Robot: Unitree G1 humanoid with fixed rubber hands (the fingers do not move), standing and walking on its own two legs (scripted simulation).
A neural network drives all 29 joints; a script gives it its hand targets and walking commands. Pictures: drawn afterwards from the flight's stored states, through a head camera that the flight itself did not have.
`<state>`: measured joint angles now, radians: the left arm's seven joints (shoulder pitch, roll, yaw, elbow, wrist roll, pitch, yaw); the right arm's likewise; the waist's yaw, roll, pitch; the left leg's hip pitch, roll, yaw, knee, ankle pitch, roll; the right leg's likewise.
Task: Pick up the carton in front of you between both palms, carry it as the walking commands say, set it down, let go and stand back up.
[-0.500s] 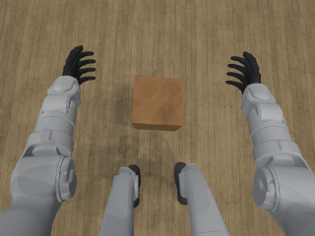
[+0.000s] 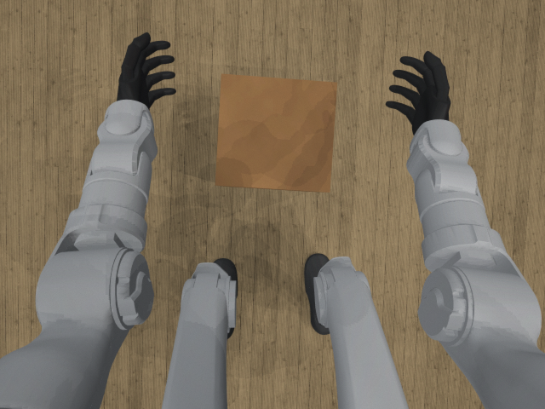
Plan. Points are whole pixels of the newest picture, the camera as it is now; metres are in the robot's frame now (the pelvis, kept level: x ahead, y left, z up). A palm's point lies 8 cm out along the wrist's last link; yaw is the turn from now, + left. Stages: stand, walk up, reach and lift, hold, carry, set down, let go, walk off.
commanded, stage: reach and lift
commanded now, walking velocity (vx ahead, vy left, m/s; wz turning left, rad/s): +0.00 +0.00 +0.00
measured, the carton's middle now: (273, 143) +0.48 -0.01 -0.44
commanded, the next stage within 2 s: none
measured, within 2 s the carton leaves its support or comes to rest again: leaves its support in 1.38 s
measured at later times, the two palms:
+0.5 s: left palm (178, 130) +0.49 +0.17 -0.35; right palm (372, 142) +0.47 -0.20 -0.35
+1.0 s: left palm (188, 129) +0.50 +0.16 -0.37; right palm (361, 140) +0.47 -0.18 -0.37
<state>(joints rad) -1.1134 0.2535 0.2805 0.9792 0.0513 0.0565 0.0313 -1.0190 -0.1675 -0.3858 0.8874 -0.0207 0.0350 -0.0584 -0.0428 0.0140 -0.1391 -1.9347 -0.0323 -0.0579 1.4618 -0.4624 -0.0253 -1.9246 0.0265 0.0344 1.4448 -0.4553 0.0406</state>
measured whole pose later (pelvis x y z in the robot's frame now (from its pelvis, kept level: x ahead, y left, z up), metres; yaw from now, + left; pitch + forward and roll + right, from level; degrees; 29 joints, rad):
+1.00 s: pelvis -0.05 +0.00 -0.20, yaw -1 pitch +39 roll -2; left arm -1.46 0.39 0.00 1.18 -0.23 0.03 0.10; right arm -1.38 -0.29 -0.12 1.10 0.23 0.02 -0.14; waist -0.04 -0.01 0.32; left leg -2.30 -0.04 -0.05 2.19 -0.57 -0.04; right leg -2.29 0.04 0.03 2.17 -0.56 0.05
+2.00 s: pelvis -0.05 +0.00 -0.08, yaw +1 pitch +43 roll -1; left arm -1.11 0.04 0.45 0.80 0.22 0.35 0.05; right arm -1.05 0.01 -0.52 0.70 -0.22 0.36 -0.06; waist -0.02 0.01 -0.16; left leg -2.05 -0.12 -0.09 1.78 -0.48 -0.07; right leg -2.04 0.11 0.09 1.77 -0.48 0.08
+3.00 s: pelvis +0.05 +0.00 +0.18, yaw +1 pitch +12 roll +0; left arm -0.33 -0.12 0.28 0.55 0.18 0.37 0.05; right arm -0.31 0.14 -0.30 0.51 -0.19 0.37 -0.04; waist -0.01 0.00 -0.16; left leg -0.60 -0.07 -0.14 0.72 -0.33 -0.02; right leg -0.60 0.06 0.14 0.72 -0.33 0.02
